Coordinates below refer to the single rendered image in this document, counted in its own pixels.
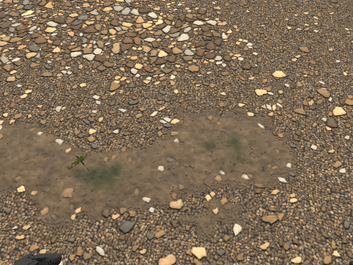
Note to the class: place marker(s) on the robot left hand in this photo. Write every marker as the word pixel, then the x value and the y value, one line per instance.
pixel 41 259

